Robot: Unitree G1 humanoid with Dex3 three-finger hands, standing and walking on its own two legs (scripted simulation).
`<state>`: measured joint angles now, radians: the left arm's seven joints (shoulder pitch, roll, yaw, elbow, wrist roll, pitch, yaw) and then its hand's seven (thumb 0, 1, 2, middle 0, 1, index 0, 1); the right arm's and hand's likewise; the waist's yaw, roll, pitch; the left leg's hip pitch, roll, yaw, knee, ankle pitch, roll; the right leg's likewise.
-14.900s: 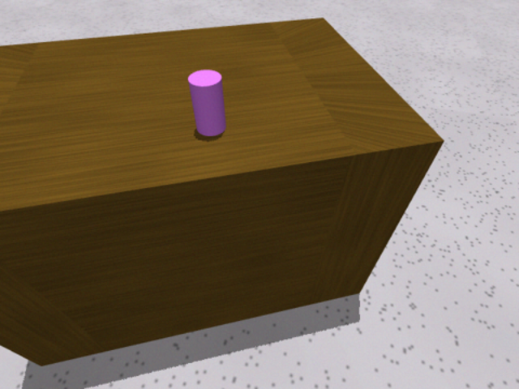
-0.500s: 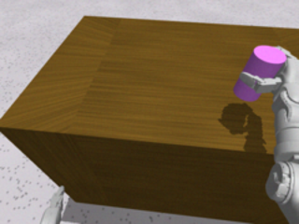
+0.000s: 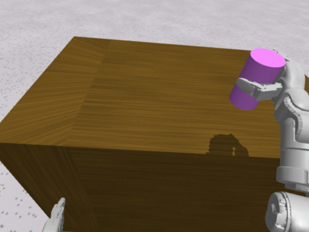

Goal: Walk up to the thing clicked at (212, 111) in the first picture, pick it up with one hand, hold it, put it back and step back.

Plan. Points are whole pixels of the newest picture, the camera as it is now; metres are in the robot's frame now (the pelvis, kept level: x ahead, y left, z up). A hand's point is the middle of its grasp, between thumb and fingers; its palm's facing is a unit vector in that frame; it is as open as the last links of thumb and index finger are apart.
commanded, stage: lift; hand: right
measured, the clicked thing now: (253, 81) +0.40 -0.21 +0.25
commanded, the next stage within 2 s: hold in 0.60 s
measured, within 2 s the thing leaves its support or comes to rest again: neither
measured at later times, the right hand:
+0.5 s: hand (269, 76) +0.34 -0.19 +0.30, palm faces +0.22 +0.98 +0.00, open 10.0 cm
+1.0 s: hand (277, 69) +0.33 -0.19 +0.32, palm faces +0.20 +0.98 -0.01, open 10.0 cm
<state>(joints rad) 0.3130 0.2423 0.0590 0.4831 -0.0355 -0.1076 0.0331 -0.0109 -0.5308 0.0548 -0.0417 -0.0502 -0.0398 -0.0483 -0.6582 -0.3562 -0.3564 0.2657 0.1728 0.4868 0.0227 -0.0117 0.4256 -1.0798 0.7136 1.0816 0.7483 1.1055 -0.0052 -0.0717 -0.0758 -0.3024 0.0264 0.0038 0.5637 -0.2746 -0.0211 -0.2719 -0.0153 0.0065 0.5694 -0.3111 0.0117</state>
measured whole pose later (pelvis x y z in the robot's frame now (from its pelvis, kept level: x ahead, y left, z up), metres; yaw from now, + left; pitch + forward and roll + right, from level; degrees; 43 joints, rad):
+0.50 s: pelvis -0.02 +0.00 +0.00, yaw -1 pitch -2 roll +0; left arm 0.29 0.27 0.07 0.55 -0.04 -0.17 0.05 -0.01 -0.54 0.05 -0.04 -0.04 -0.03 -0.05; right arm -0.63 -0.34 -0.36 0.03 0.21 0.75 0.00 -0.01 0.43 -1.08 0.72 1.08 0.75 1.10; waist -0.01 -0.08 -0.08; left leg -0.25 0.03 0.02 0.54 -0.25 -0.02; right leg -0.22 -0.01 0.02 0.54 -0.27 0.02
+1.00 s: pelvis -0.02 +0.00 +0.00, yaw -1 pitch -3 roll +0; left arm 0.26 0.27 0.08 0.62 -0.04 -0.21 0.05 -0.01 -0.53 0.05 -0.05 -0.05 -0.04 -0.05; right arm -0.65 -0.35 -0.35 -0.06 0.22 0.86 0.00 -0.01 0.43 -1.09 0.71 1.08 0.75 1.11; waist -0.02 -0.09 -0.10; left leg -0.24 0.04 0.02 0.54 -0.25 -0.02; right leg -0.22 0.00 0.03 0.55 -0.28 0.01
